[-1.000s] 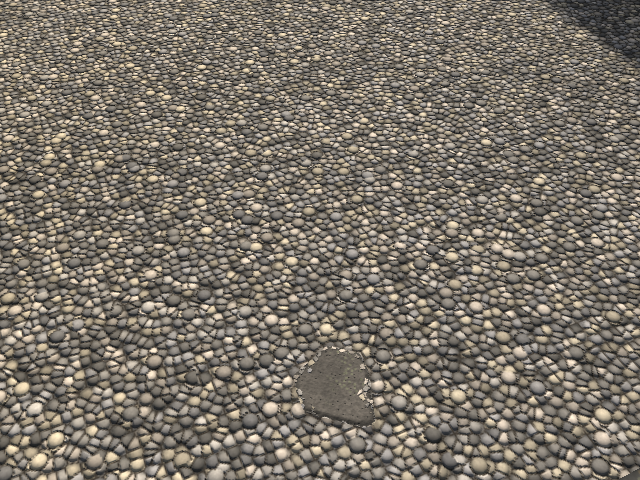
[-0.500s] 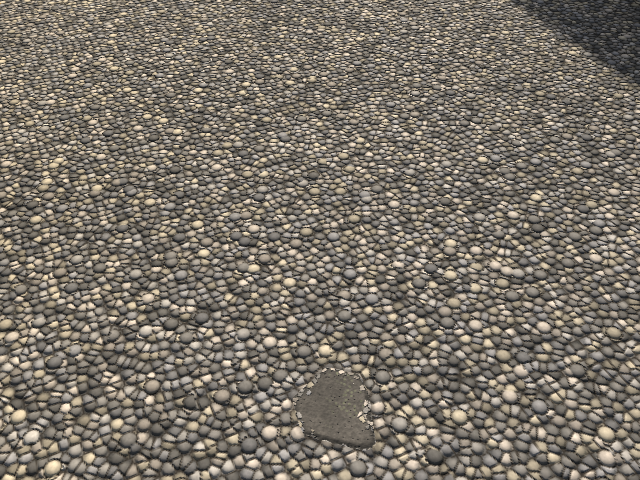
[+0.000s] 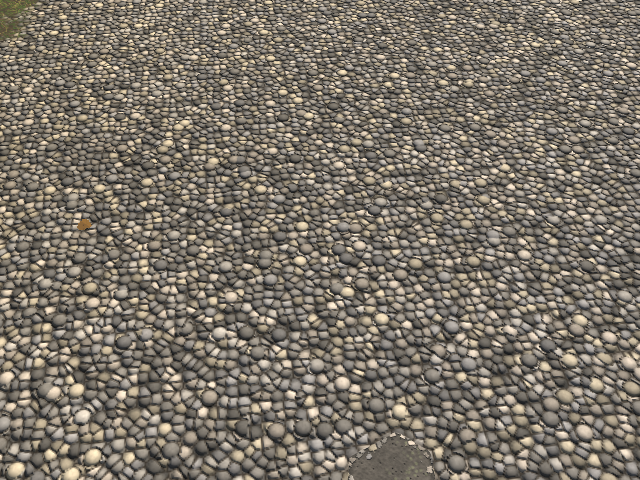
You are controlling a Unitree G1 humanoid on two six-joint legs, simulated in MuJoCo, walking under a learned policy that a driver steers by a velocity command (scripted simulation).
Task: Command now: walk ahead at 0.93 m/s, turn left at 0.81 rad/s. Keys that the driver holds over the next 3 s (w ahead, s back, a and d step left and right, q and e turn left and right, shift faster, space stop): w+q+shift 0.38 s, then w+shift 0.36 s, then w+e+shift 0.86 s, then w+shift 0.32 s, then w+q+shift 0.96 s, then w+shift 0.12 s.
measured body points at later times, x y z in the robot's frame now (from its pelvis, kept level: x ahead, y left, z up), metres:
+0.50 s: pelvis +0.44 +0.06 +0.00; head +0.48 +0.09 +0.45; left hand +0.62 +0.35 -0.06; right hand +0.51 -0.22 -0.11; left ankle +0.22 +0.04 -0.72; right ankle +0.70 +0.01 -0.69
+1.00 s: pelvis +0.86 +0.27 -0.01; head +0.89 +0.29 +0.44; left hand +0.64 +0.44 -0.13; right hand +1.20 +0.23 -0.05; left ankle +0.94 +0.43 -0.72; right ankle +0.71 +0.04 -0.70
